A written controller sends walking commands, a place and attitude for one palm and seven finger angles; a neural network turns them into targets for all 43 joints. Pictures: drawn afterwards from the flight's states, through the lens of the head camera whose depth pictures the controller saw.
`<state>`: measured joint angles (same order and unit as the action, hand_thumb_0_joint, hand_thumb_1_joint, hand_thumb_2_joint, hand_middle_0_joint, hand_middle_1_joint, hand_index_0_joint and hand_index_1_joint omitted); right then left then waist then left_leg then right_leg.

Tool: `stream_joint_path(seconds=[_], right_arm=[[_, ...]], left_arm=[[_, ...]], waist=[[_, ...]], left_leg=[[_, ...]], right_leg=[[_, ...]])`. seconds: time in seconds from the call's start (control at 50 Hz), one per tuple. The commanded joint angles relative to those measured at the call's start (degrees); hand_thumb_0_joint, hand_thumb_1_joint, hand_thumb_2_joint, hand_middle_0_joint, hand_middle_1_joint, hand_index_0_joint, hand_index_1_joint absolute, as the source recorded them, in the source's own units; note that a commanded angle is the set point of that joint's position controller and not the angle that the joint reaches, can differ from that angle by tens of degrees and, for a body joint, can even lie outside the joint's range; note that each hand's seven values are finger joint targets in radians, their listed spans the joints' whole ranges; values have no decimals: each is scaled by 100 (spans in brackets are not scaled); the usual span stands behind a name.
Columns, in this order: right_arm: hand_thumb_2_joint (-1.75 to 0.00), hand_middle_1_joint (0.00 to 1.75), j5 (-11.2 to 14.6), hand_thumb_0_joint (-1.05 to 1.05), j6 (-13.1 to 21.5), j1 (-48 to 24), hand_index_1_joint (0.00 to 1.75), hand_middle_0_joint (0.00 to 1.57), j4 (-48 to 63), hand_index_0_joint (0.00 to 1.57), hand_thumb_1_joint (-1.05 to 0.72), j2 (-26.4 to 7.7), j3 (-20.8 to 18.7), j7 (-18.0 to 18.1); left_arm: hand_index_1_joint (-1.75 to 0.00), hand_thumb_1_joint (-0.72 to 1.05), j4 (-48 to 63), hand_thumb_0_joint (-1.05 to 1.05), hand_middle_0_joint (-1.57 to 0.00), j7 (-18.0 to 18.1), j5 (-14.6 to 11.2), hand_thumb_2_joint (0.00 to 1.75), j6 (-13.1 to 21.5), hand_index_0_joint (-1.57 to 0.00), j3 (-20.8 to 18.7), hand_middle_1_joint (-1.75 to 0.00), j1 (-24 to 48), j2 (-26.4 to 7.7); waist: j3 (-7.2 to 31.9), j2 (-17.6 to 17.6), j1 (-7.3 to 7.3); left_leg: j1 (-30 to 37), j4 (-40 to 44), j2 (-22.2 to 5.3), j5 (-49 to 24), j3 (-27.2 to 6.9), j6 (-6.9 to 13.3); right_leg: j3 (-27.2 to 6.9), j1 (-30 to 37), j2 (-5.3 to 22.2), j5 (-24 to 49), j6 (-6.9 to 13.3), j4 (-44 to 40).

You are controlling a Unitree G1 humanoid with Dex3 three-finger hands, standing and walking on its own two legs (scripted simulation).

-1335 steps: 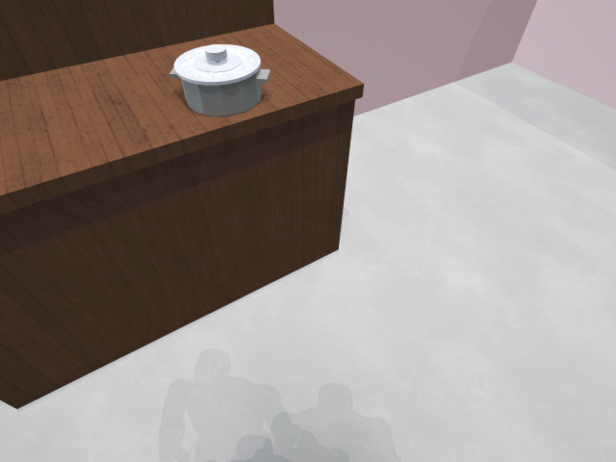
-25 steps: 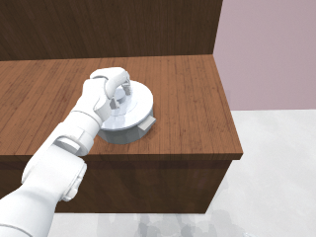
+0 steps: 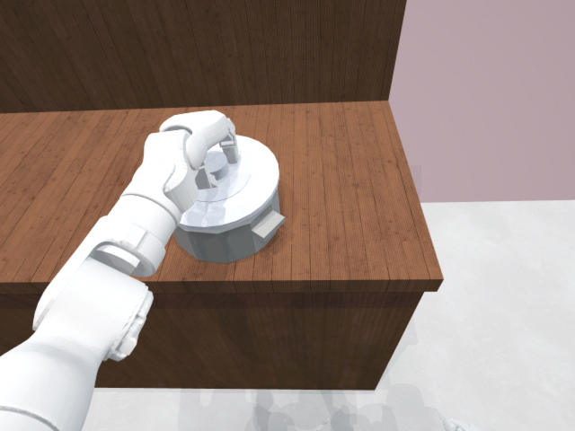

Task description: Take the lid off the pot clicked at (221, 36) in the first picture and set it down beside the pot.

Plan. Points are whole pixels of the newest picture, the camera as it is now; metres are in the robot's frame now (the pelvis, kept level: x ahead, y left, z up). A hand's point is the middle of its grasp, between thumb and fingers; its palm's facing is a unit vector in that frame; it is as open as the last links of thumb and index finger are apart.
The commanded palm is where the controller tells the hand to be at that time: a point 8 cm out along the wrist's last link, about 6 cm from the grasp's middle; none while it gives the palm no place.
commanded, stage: lift the lid straight up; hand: left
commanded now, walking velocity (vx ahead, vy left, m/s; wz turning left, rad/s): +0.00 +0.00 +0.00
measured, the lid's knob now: (212, 165) +0.48 +0.12 +0.12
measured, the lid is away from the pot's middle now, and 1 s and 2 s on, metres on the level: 0.00 0.02 0.04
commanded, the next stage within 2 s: move the lid sideways beside the pot in 1.54 s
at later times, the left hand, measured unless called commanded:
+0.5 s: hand (190, 145) +0.45 +0.13 +0.18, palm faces -0.33 -0.07 -0.94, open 8.0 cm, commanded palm +0.45 +0.13 +0.26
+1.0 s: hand (187, 113) +0.47 +0.13 +0.22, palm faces -0.30 -0.08 -0.95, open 8.0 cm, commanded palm +0.45 +0.13 +0.30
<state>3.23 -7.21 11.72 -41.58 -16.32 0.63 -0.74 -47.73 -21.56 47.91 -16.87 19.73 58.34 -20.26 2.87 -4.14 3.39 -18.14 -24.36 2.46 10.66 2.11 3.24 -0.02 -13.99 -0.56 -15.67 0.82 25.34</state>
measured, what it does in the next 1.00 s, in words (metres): stands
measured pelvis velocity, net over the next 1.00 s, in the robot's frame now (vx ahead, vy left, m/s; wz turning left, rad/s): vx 0.00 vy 0.01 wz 0.00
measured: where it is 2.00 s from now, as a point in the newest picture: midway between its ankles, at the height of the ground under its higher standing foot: outside the picture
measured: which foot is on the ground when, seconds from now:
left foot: down 0.00-1.00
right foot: down 0.00-1.00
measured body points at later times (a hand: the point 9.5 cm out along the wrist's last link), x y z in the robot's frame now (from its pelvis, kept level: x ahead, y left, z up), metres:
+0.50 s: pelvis +0.00 +0.00 +0.00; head +0.01 -0.02 +0.45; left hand +0.47 +0.13 +0.24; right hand +0.09 -0.26 -0.13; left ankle +0.02 +0.09 -0.74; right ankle -0.03 -0.11 -0.74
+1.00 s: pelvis +0.00 +0.01 +0.00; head +0.01 -0.02 +0.45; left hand +0.48 +0.13 +0.28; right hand +0.09 -0.25 -0.13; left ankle +0.02 +0.09 -0.74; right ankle -0.03 -0.11 -0.74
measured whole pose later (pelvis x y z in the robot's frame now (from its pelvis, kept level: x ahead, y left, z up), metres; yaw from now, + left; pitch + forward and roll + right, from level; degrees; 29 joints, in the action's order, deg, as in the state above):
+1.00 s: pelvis +0.00 +0.01 +0.00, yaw +0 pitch +4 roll +0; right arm 2.6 -4.8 14.0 -41.9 -16.2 1.0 -0.3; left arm -54.5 -29.5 49.9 -18.5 18.2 72.5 -22.2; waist 3.3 -4.0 4.1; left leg -17.2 -22.1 3.4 9.4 2.1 4.1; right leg -0.1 -13.0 0.3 -14.6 0.0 23.3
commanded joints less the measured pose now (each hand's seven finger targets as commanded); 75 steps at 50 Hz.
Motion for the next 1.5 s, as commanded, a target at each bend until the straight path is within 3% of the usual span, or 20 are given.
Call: stream_joint_path(seconds=[0.0,0.12,0.18,0.24,0.3,0.38,0.52,0.6,0.68,0.7,0.9,0.98,1.0,1.14,1.18,1.2,1.28,1.3,1.42,1.48], right_arm=[[-90,30,-5,0,178,-305,30,20,635,20,-90,-690,-217,59],[-90,30,-29,0,279,-277,30,20,655,20,-90,-674,-215,113],[-90,30,-58,0,253,-199,30,20,630,20,-90,-730,-231,127],[-90,30,-11,0,201,-240,30,20,612,20,-90,-703,-188,143],[-90,30,-62,0,270,-190,30,20,701,20,-90,-731,-197,160],[-90,30,-31,0,309,-203,30,20,751,20,-90,-697,-243,126],[-90,30,4,0,342,-195,30,20,661,20,-90,-723,-217,96],[-90,30,-48,0,484,-119,30,20,692,20,-90,-711,-243,88],[-90,30,-41,0,366,-49,30,20,527,20,-90,-808,-245,96],[-90,30,-39,0,374,-35,30,20,541,20,-90,-790,-213,91],[-90,30,-90,0,456,-40,30,20,632,20,-90,-754,-222,108],[-90,30,-75,0,427,-31,30,20,623,20,-90,-790,-270,72],[-90,30,-88,0,461,-50,30,20,674,20,-90,-777,-250,60],[-90,30,-59,0,476,-180,30,20,731,20,-90,-738,-231,12],[-90,30,-44,0,422,-164,30,20,704,20,-90,-792,-260,3],[-90,30,-55,0,440,-195,30,20,730,20,-90,-766,-226,-6],[-90,30,-22,0,455,-282,30,20,747,20,-90,-739,-221,17],[-90,30,-47,0,480,-246,30,20,727,20,-90,-732,-205,26],[-90,30,-31,0,383,-268,30,20,642,20,-90,-737,-157,61],[-90,30,-66,0,374,-292,30,20,709,20,-90,-768,-179,65]], left_arm=[[-107,63,1146,0,-80,206,169,101,-79,-78,-472,-105,3779,-1228],[-107,63,1298,0,-80,51,176,101,9,-78,-465,-105,4173,-1272],[-107,63,941,0,-80,-28,207,101,-10,-78,-791,-105,3816,-1625],[-107,63,681,0,-80,-104,185,101,-63,-78,-539,-105,3979,-1380],[-107,63,1167,0,-80,-115,284,101,84,-78,-891,-105,4375,-1908],[-107,63,1337,0,-80,-212,249,101,124,-78,-482,-105,4295,-1409],[-107,63,1089,0,-80,-306,169,101,-51,-78,-353,-105,4619,-1261],[-107,63,1562,0,-80,-291,257,101,51,-78,-495,-105,5029,-1457],[-107,63,502,0,-80,-352,209,101,-158,-78,-569,-105,4613,-1416],[-107,63,573,0,-80,-338,286,101,-153,-78,-738,-105,4828,-1681],[-107,63,791,0,-80,-446,385,101,-93,-78,-746,-105,5312,-1713],[-107,63,732,0,-80,-552,307,101,-192,-78,-483,-105,5108,-1348],[-107,63,1031,0,-80,-557,370,101,-163,-78,-770,-105,5264,-1711],[-107,63,1196,0,-80,-660,361,101,-255,-78,-622,-105,5177,-1551],[-107,63,1087,0,-80,-687,280,101,-318,-78,-497,-105,5026,-1408],[-107,63,1252,0,-80,-678,368,101,-310,-78,-735,-105,5249,-1730],[-107,63,1279,0,-80,-688,269,101,-323,-78,-384,-105,5495,-1311],[-107,63,1300,0,-80,-672,377,101,-307,-78,-572,-105,5642,-1592],[-107,63,390,0,-80,-731,400,101,-397,-78,-467,-105,5345,-1375],[-107,63,636,0,-80,-711,376,101,-324,-78,-510,-105,5385,-1471]], waist=[[2291,666,68],[2492,491,110],[2342,801,36],[1925,840,90],[2459,613,30],[2420,474,91],[2073,479,160],[2629,331,147],[2042,762,111],[2152,753,82],[2682,632,62],[2414,658,95],[2635,627,29],[2461,591,13],[2237,538,34],[2385,573,-9],[2289,480,71],[2465,535,45],[1935,854,56],[2286,696,32]], left_leg=[[1739,-29,161,-1593,-274,137],[2007,-89,168,-1758,-322,157],[1741,-47,182,-1618,-287,185],[1531,61,199,-1260,-242,183],[1757,26,198,-1479,-272,207],[1949,-15,162,-1766,-303,186],[1928,91,173,-1425,-359,160],[2351,9,129,-1925,-475,127],[1783,154,173,-1469,-366,143],[1775,222,161,-1326,-361,135],[2071,116,149,-1892,-406,135],[2111,66,136,-2142,-398,148],[2201,61,121,-2292,-428,147],[2234,45,113,-2466,-442,144],[2130,87,126,-2292,-415,140],[2143,118,121,-2196,-410,136],[2181,133,132,-1955,-431,146],[2227,159,118,-1936,-444,132],[1759,284,140,-1264,-360,155],[1897,231,142,-1427,-380,156]], right_leg=[[49,51,-315,2228,100,-211],[1,34,-301,2324,107,-233],[3,210,-285,2338,103,-293],[29,37,-284,2047,85,-339],[-44,314,-250,2293,103,-323],[12,177,-273,2335,125,-335],[77,-137,-327,1906,133,-388],[58,-50,-340,2102,160,-350],[121,-67,-315,1922,159,-418],[90,7,-311,1813,142,-419],[39,203,-273,2224,155,-355],[92,48,-280,2312,154,-395],[45,172,-286,2408,145,-366],[72,147,-291,2416,150,-364],[110,80,-276,2294,170,-445],[71,172,-290,2262,166,-426],[107,14,-282,2059,184,-449],[77,87,-295,2025,178,-456],[102,-23,-260,1664,167,-514],[81,116,-232,1790,186,-499]])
